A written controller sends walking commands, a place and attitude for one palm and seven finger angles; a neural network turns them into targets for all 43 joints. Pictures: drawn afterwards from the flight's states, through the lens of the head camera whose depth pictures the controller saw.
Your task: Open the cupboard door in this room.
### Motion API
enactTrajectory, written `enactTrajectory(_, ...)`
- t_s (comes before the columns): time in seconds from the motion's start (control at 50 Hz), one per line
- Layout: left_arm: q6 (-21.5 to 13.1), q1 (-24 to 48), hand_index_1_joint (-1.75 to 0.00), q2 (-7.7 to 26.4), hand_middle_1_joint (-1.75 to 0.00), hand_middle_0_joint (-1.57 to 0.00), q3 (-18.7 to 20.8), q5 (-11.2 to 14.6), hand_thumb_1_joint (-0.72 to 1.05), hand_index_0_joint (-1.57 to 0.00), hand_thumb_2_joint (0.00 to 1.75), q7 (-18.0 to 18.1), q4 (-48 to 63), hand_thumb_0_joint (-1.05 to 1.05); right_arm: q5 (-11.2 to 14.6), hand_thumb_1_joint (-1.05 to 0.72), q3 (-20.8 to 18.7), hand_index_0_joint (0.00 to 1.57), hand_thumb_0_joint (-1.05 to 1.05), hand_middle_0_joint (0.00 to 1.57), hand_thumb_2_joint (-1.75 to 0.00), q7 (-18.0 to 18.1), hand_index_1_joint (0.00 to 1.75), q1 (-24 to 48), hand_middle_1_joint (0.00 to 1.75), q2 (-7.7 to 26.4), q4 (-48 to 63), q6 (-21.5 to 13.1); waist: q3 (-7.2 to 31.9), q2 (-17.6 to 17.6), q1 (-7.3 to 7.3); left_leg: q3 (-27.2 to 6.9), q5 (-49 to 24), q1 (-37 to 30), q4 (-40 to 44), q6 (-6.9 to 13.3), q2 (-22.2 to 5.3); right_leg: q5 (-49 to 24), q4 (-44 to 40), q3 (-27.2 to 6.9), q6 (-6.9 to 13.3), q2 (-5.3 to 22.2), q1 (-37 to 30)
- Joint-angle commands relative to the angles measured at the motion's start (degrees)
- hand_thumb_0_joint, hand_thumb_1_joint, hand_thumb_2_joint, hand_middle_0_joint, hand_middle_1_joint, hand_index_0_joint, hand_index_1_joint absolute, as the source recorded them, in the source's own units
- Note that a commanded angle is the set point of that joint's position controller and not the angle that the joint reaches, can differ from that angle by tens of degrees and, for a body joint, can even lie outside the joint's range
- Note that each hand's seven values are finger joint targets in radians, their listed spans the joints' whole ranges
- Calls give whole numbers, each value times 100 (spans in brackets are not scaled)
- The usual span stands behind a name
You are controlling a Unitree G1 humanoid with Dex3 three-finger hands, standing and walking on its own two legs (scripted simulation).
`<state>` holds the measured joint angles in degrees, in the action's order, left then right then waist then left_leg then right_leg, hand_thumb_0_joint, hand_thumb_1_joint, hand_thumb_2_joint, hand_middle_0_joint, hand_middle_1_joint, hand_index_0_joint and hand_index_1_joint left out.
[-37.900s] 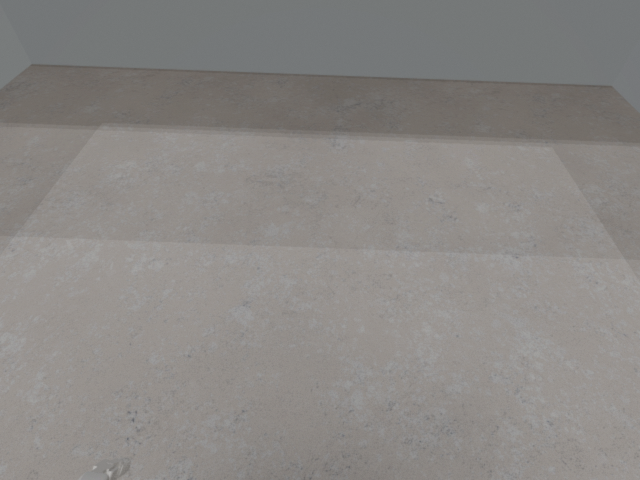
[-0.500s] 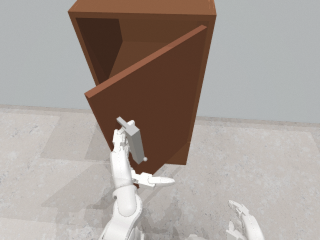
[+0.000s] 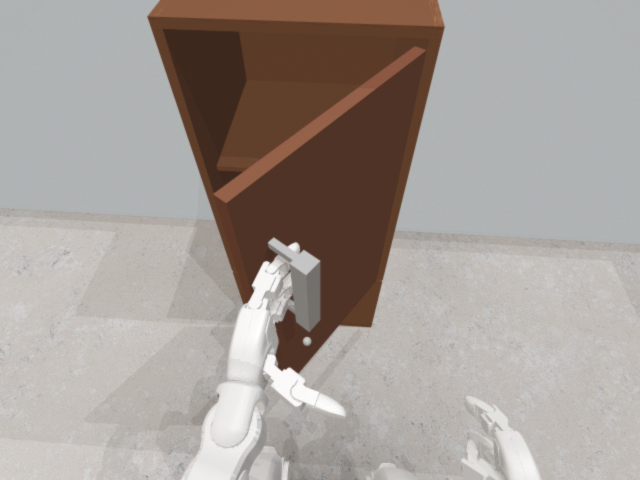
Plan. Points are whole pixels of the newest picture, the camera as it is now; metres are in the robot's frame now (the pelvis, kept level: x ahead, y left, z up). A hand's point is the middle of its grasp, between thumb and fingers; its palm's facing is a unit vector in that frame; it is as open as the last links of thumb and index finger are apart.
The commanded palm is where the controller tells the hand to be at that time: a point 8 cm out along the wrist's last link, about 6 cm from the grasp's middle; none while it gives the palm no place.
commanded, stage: slide the hand sideways off the handle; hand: left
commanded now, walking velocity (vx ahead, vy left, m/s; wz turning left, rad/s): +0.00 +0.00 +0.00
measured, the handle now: (293, 285) +0.35 +0.05 +0.05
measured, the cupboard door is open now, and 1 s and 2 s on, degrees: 55 54 54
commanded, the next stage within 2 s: draw the hand back to the body in 0.80 s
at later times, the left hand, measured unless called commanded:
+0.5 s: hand (271, 374) +0.23 +0.07 +0.05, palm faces -0.10 -0.99 -0.01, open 16.1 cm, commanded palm +0.21 +0.14 +0.05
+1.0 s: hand (225, 405) +0.20 +0.11 +0.05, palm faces -0.09 -1.00 -0.03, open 16.3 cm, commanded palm +0.18 +0.17 +0.07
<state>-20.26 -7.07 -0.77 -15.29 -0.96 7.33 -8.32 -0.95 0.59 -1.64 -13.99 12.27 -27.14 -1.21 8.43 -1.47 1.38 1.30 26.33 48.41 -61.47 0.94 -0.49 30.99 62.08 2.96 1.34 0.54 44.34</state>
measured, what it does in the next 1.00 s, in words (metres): stands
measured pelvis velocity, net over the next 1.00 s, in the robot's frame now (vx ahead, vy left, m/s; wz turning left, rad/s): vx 0.01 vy -0.01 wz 0.01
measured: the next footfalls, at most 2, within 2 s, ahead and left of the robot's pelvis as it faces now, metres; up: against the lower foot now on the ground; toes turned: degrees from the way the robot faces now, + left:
none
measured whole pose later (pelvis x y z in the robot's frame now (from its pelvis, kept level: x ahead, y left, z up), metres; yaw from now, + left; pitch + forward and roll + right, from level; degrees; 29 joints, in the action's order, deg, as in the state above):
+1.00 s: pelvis +0.01 -0.01 -0.02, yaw +1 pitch +15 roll -1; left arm -21.0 -31.1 9.6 -2.9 9.4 -9.7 13.4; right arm 0.9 0.0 2.1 -13.6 12.7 -23.3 -2.7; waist 9.2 -2.7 -0.3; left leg -1.3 30.0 53.6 -68.4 -0.5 -1.3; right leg 34.8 67.8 5.3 2.7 -0.5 48.2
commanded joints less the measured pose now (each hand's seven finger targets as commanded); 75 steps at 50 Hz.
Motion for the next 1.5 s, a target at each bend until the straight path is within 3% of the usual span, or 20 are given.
enactTrajectory(0.0, -451, 418, -30, 40, -30, -15, 11, -295, -50, -15, 30, 163, 1531, 0, -27, -90, -251, 20, 0, 20, -90, -54, 30, 466, 30, 507, 1059, -156, 1204, 173, -123, -294, -734, -1099, 737, 12, 105, -1112, -859, -59, 135, -82, -176)
enactTrajectory(0.16, -259, -77, -30, 141, -30, -15, 66, 116, -50, -15, 30, -123, 2267, 0, 54, -90, -198, 20, 0, 20, -90, 96, 30, 414, 30, 509, 1200, -123, 1188, 308, -44, -337, -826, -1186, 769, 18, 91, -1334, -956, -40, 89, -140, -403)
enactTrajectory(0.28, -282, -834, -30, 339, -30, -15, 282, 139, -50, -15, 30, -242, 2321, 0, 48, -90, -189, 20, 0, 20, -90, 130, 30, 374, 30, 504, 1208, -176, 1012, 474, -66, -354, -936, -1014, 675, 7, 87, -1473, -865, -34, 74, -147, -357)
enactTrajectory(0.4, -387, -1476, -30, 685, -30, -15, 625, 218, -50, -15, 30, -462, 2752, 0, 30, -90, -220, 20, 0, 20, -90, 138, 30, 313, 30, 478, 1268, -200, 1235, 257, -157, -265, -1299, -963, 502, 9, 127, -2038, -745, -139, 65, -114, -570)
enactTrajectory(0.48, -409, -2036, -30, 789, -30, -15, 823, 436, -50, -15, 30, -702, 2917, 0, 63, -90, -224, 20, 0, 20, -90, 167, 30, 314, 30, 482, 1316, -202, 1201, 316, -179, -235, -1378, -849, 437, 12, 146, -2323, -766, -211, 25, -117, -720)
enactTrajectory(0.62, -624, -2245, -30, 986, -30, -15, 1140, 743, -50, -15, 30, -1104, 3007, 0, 91, -90, -270, 20, 0, 20, -90, 257, 30, 269, 30, 520, 1249, -313, 1046, 377, -37, -259, -1182, -533, 187, -2, 157, -2428, -730, -334, -89, -62, -554)
enactTrajectory(0.72, -768, -2663, -30, 1175, -30, -15, 1268, 982, -50, -15, 30, -1585, 3275, 0, 119, -90, -317, 20, 0, 20, -90, 299, 30, 219, 30, 557, 1263, -409, 1358, 307, -70, -280, -1362, -467, 19, 8, 171, -2823, -611, -440, -145, -4, -684)
enactTrajectory(0.88, -629, -2401, -30, 1315, -30, -15, 1491, 1147, -50, -15, 30, -1735, 3199, 0, 160, -90, -327, 20, 0, 20, -90, 400, 30, 328, 30, 596, 1282, -479, 1057, 395, -41, -311, -914, -150, -124, 21, 152, -1796, -696, -497, -116, -31, -305)
enactTrajectory(0.94, -534, -2313, -30, 1624, -30, -15, 1723, 1180, -50, -15, 30, -1616, 3830, 0, 192, -90, -310, 20, 0, 20, -90, 435, 30, 306, 30, 594, 1416, -465, 1374, 12, -177, -268, -986, -539, 122, 32, 160, -1627, -817, -457, -60, -57, -541)
enactTrajectory(1.0, -315, -2467, -30, 1774, -30, -15, 1915, 1233, -50, -15, 30, -1533, 4040, 0, 246, -90, -281, 20, 0, 20, -90, 493, 30, 296, 30, 563, 1461, -434, 1377, 62, -207, -267, -1047, -824, 384, 50, 160, -1644, -1034, -420, -70, -93, -802)
enactTrajectory(1.06, -38, -2528, -30, 1642, -30, -15, 1864, 1321, -50, -15, 30, -1568, 3880, 0, 303, -90, -221, 20, 0, 20, -90, 519, 30, 311, 30, 580, 1434, -427, 925, 75, -123, -293, -898, -965, 643, 46, 152, -1377, -1271, -274, -73, -145, -770)
enactTrajectory(1.12, 235, -2506, -30, 1587, -30, -15, 1852, 1414, -50, -15, 30, -1687, 3554, 0, 330, -90, -183, 20, 0, 20, -90, 555, 30, 336, 30, 643, 1403, -462, 442, 441, -5, -332, -581, -914, 792, 51, 131, -921, -1601, -291, -133, -130, -715)
enactTrajectory(1.18, 398, -2443, -30, 1733, -30, -15, 1974, 1471, -50, -15, 30, -1791, 3546, 0, 330, -90, -144, 20, 0, 20, -90, 585, 30, 364, 30, 696, 1396, -532, 240, 309, -49, -368, -496, -1061, 1020, 54, 115, -641, -1748, -233, -83, -153, -786)
enactTrajectory(1.28, 341, -2366, -30, 2129, -30, -15, 2382, 1547, -50, -15, 30, -1779, 4235, 0, 336, -90, -110, 20, 0, 20, -90, 599, 30, 321, 30, 668, 1393, -692, 555, -300, -222, -389, -908, -1650, 1346, 44, 101, -1167, -1707, -55, -9, -209, -1156)
enactTrajectory(1.32, 307, -2558, -30, 2074, -30, -15, 2446, 1626, -43, -15, 33, -1771, 4404, 0, 352, -90, -97, 20, 0, 20, -90, 577, 30, 290, 30, 612, 1360, -757, 654, -435, -284, -398, -1190, -1876, 1459, 25, 103, -1543, -1679, 41, 6, -233, -1313)
enactTrajectory(1.38, 408, -2643, -30, 2153, -30, -16, 2640, 1716, -32, -16, 37, -1831, 4303, 0, 383, -90, -103, 20, 0, 20, -90, 565, 30, 344, 30, 647, 1260, -803, 458, -207, -263, -423, -1320, -1948, 1569, 21, 80, -1730, -1793, 106, -9, -274, -1424)
enactTrajectory(1.4, 786, -2759, -30, 2797, -30, -16, 2620, 830, -29, -16, 39, -1087, 4569, 0, 310, -90, -47, 20, 0, 20, -90, 740, 30, 442, 30, 626, 1247, -684, 395, -294, -502, -335, -1309, -2144, 1892, 49, 13, -1663, -2245, -226, 48, -63, -1521)
enactTrajectory(1.42, 1043, -2922, -30, 2280, -30, -16, 2370, 751, -26, -16, 40, -753, 4532, 0, 289, -90, 8, 20, 0, 20, -90, 797, 30, 376, 30, 500, 1240, -638, 79, -355, -335, -319, -1208, -2251, 2013, 49, 22, -1534, -2419, -165, 27, -20, -1495)
enactTrajectory(1.46, 1293, -2908, -30, 2069, -30, -16, 2208, 574, -18, -16, 43, -462, 4474, 0, 284, -90, 14, 20, 0, 20, -90, 815, 30, 350, 30, 536, 1138, -581, -199, -379, -267, -355, -1128, -2379, 2144, 45, -19, -1439, -2540, -80, 14, -27, -1512)
enactTrajectory(1.48, 1370, -2931, -30, 2125, -30, -16, 2255, 490, -15, -16, 45, -347, 4453, 0, 276, -90, 10, 20, 0, 20, -90, 827, 30, 396, 30, 552, 1086, -564, -167, -79, -279, -378, -1253, -2494, 2226, 72, -37, -1530, -2641, -41, 6, -38, -1652)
